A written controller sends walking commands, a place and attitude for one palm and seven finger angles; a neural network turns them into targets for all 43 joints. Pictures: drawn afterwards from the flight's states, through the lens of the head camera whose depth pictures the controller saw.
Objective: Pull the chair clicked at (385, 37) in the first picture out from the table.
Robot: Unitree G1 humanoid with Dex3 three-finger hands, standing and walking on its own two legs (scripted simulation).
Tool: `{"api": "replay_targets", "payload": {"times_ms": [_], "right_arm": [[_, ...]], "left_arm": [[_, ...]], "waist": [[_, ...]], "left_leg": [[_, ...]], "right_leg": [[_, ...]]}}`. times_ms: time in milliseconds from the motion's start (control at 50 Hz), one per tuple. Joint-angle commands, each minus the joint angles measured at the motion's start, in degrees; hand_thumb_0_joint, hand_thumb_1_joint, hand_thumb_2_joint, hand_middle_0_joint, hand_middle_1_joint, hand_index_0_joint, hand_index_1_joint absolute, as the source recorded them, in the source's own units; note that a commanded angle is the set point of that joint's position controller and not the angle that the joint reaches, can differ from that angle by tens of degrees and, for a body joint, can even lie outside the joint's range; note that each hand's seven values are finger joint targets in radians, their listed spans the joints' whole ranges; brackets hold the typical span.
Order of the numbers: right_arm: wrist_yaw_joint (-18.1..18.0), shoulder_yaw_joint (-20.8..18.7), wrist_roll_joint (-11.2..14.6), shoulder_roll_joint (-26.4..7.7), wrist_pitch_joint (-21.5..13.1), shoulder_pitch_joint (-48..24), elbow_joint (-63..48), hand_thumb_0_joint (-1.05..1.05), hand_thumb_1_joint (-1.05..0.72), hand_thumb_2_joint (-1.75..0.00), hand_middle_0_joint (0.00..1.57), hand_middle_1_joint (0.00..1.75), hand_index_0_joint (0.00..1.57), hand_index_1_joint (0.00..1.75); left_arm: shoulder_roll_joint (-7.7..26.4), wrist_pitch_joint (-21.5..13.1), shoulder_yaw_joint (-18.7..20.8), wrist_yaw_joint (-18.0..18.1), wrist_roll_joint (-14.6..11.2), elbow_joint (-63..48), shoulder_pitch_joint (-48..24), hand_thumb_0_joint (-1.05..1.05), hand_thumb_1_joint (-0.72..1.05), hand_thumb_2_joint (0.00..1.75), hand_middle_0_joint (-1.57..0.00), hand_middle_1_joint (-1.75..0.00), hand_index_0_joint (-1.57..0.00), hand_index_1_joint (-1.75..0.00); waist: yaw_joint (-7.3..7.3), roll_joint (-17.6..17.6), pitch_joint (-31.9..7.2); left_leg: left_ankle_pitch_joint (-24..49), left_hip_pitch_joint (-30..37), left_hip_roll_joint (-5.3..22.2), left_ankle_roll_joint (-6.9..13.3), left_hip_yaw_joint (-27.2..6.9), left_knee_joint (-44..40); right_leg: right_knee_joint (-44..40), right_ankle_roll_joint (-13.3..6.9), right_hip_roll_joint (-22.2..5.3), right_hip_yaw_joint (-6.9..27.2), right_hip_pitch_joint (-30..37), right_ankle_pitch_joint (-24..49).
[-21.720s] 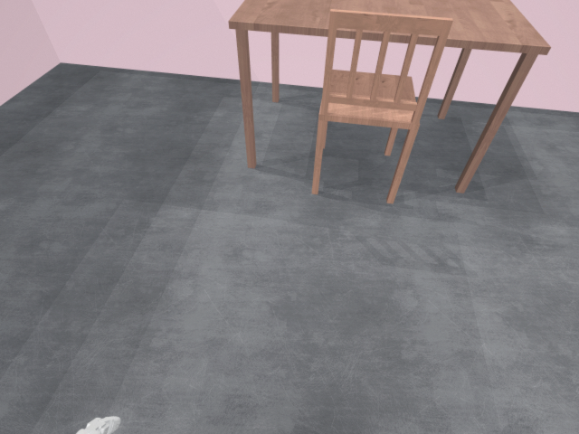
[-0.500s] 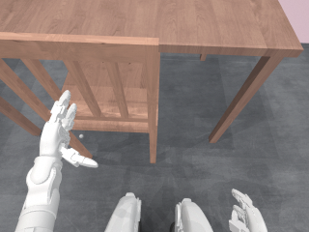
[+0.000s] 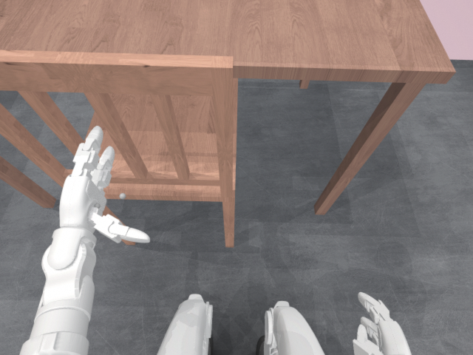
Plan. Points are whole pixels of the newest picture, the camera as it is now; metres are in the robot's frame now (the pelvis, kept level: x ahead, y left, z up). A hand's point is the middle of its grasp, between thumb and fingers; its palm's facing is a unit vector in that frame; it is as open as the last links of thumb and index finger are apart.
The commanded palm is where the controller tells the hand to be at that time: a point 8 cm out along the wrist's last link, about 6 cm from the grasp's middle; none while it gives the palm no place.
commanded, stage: push the fingers through the gap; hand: left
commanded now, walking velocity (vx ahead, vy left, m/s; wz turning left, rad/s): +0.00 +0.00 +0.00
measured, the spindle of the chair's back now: (122, 140) +0.47 +0.23 +0.02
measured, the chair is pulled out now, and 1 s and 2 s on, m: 0.00 0.00 0.00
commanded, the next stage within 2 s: hook a spindle and tug to test in 1.20 s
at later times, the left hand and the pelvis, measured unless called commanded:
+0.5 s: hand (124, 172) +0.40 +0.21 +0.03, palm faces +0.04 -1.00 -0.05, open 17.0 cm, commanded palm +0.38 +0.25 +0.03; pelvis -0.01 +0.01 +0.00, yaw -1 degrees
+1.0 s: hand (132, 155) +0.44 +0.20 +0.03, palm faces +0.05 -1.00 -0.05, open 17.0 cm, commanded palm +0.41 +0.25 +0.03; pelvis +0.00 +0.01 -0.01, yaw -1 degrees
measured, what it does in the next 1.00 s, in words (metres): stands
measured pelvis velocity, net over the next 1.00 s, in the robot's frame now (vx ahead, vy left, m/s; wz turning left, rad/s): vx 0.00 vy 0.01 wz -0.02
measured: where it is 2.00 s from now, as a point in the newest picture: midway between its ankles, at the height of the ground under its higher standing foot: outside the picture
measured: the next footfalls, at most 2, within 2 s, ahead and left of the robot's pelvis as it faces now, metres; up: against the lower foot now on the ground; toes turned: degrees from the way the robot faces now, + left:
none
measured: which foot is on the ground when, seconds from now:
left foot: down 0.00-1.00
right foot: down 0.00-1.00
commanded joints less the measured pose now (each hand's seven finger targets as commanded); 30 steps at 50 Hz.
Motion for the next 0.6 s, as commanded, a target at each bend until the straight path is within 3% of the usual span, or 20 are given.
{"api": "replay_targets", "payload": {"times_ms": [0,60,180,240,260,300,340,360,420,460,500,540,560,580], "right_arm": [[-0.19,-3.10,-0.07,-7.95,-2.04,1.66,-4.64,0.00,-0.90,-0.90,0.20,0.30,0.20,0.30],[-0.12,-3.02,0.22,-8.47,-1.68,2.32,-5.25,0.00,-0.90,-0.90,0.20,0.30,0.20,0.30],[-0.13,-3.62,0.44,-8.87,-1.35,3.80,-5.73,0.00,-0.90,-0.90,0.20,0.30,0.20,0.30],[-0.07,-3.69,0.20,-9.07,-1.00,4.06,-4.62,0.00,-0.90,-0.90,0.20,0.30,0.20,0.30],[-0.05,-3.59,-0.08,-9.30,-0.99,4.30,-4.33,0.00,-0.90,-0.90,0.20,0.30,0.20,0.30],[0.27,-3.43,-0.20,-9.03,-0.62,4.10,-4.07,0.00,-0.90,-0.90,0.20,0.30,0.20,0.30],[0.55,-3.41,-0.31,-9.18,-0.35,4.26,-4.14,0.00,-0.90,-0.90,0.20,0.30,0.20,0.30],[0.57,-3.50,-0.39,-9.50,-0.30,4.59,-4.17,0.00,-0.90,-0.90,0.20,0.30,0.20,0.30],[0.93,-3.63,-0.49,-9.44,0.15,5.01,-4.32,0.00,-0.90,-0.90,0.20,0.30,0.20,0.30],[1.01,-3.71,-0.43,-9.74,0.42,5.68,-4.27,0.00,-0.90,-0.90,0.20,0.30,0.20,0.30],[0.91,-3.55,-0.32,-9.75,0.86,5.73,-3.56,0.00,-0.90,-0.90,0.20,0.30,0.20,0.30],[0.82,-3.45,-0.46,-9.79,1.00,5.86,-3.17,0.00,-0.90,-0.90,0.20,0.30,0.20,0.30],[0.64,-3.47,-0.52,-10.14,1.13,6.37,-3.17,0.00,-0.90,-0.90,0.20,0.30,0.20,0.30],[0.72,-3.42,-0.63,-9.87,1.21,6.06,-3.43,0.00,-0.90,-0.90,0.20,0.30,0.20,0.30]], "left_arm": [[12.94,-6.53,5.03,1.33,0.54,-7.00,-17.55,0.00,-0.50,0.30,-0.06,-0.08,-0.06,-0.08],[12.54,-5.57,3.55,-0.30,1.14,-4.09,-18.18,0.00,-0.50,0.30,-0.06,-0.08,-0.06,-0.08],[12.83,-4.30,3.95,-1.82,-0.63,-6.70,-20.50,0.00,-0.50,0.30,-0.06,-0.08,-0.06,-0.08],[13.21,-5.15,4.49,-0.13,-0.04,-5.08,-23.32,0.00,-0.50,0.30,-0.06,-0.08,-0.06,-0.08],[14.55,-5.44,5.89,0.61,0.35,-3.56,-23.29,0.00,-0.50,0.30,-0.06,-0.08,-0.06,-0.08],[13.36,-6.05,4.87,1.66,1.50,-1.30,-25.09,0.00,-0.50,0.30,-0.06,-0.08,-0.06,-0.08],[12.89,-6.43,3.95,2.16,2.36,-0.15,-26.34,0.00,-0.50,0.30,-0.06,-0.08,-0.06,-0.08],[14.07,-6.68,4.61,2.42,2.83,-0.35,-27.29,0.00,-0.50,0.30,-0.06,-0.08,-0.06,-0.08],[12.65,-6.70,2.84,2.29,3.11,-0.68,-28.55,0.00,-0.50,0.30,-0.06,-0.08,-0.06,-0.08],[12.35,-6.36,2.45,2.22,3.07,0.70,-28.90,0.00,-0.50,0.30,-0.06,-0.08,-0.06,-0.08],[12.12,-5.99,2.15,2.35,3.19,3.74,-31.84,0.00,-0.50,0.30,-0.06,-0.08,-0.06,-0.08],[14.05,-6.19,3.73,2.69,3.25,4.87,-35.12,0.00,-0.50,0.30,-0.06,-0.08,-0.06,-0.08],[17.00,-6.62,6.34,3.10,3.53,5.24,-35.22,0.00,-0.50,0.30,-0.06,-0.08,-0.06,-0.08],[16.25,-6.93,5.84,3.22,3.64,5.37,-35.25,0.00,-0.50,0.30,-0.06,-0.08,-0.06,-0.08]], "waist": [[-1.42,-0.41,-20.93],[-1.35,1.76,-21.22],[-0.45,3.71,-27.53],[-1.57,0.62,-25.63],[-1.36,0.80,-24.68],[-1.70,1.31,-22.74],[-1.79,2.20,-22.55],[-1.58,3.17,-23.69],[-1.69,5.25,-26.02],[-2.20,3.58,-26.24],[-3.30,1.73,-23.48],[-3.39,1.29,-23.53],[-2.66,0.71,-24.16],[-2.42,1.97,-25.59]], "left_leg": [[12.13,11.11,-1.60,0.90,-0.26,-6.71],[11.52,11.85,-1.60,0.92,-0.22,-7.49],[17.54,18.96,-1.33,0.39,-1.27,-8.64],[16.19,18.08,-1.09,0.40,-1.83,-8.67],[15.48,16.81,-1.17,0.49,-1.84,-8.46],[13.29,16.07,-1.25,0.34,-1.85,-8.89],[11.73,16.59,-1.22,0.16,-2.10,-9.35],[12.62,17.76,-1.12,0.07,-2.29,-9.40],[14.85,20.95,-0.96,-0.46,-2.62,-9.70],[15.50,21.41,-0.79,-0.43,-3.15,-9.69],[12.40,18.95,-0.74,-0.15,-3.11,-9.53],[10.12,16.53,-1.04,0.25,-2.67,-9.11],[10.97,16.54,-1.00,0.25,-2.80,-9.18],[11.76,17.24,-1.21,0.19,-2.55,-9.13]], "right_leg": [[-10.73,1.64,0.33,5.76,12.08,13.20],[-11.10,1.12,0.39,5.70,11.79,12.14],[-10.41,1.04,0.63,3.83,12.32,17.39],[-10.05,1.24,0.90,3.02,10.06,15.48],[-9.83,1.17,1.00,3.11,9.42,14.69],[-9.83,1.13,0.96,2.79,7.71,12.40],[-10.00,0.95,0.99,2.66,6.47,10.52],[-9.64,0.72,1.06,2.44,6.14,10.89],[-9.64,0.60,0.97,2.11,5.75,12.17],[-9.52,0.58,1.26,1.80,5.18,12.32],[-10.07,0.90,1.13,1.98,4.03,10.41],[-10.38,1.06,1.00,2.61,5.08,8.98],[-9.95,0.84,1.14,2.47,5.73,9.57],[-9.86,0.90,1.04,2.58,5.94,10.21]]}}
